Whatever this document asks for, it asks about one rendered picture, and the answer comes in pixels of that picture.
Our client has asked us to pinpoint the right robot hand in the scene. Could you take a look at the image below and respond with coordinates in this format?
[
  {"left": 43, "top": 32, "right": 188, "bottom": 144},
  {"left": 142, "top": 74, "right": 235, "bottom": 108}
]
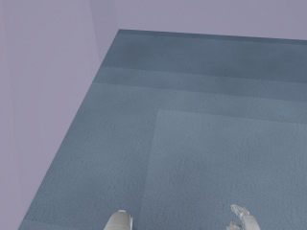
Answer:
[{"left": 226, "top": 204, "right": 261, "bottom": 230}]

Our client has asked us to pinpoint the left robot thigh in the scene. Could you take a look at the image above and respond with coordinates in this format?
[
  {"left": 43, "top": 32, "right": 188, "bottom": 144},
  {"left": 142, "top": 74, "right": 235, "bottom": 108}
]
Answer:
[{"left": 104, "top": 212, "right": 133, "bottom": 230}]

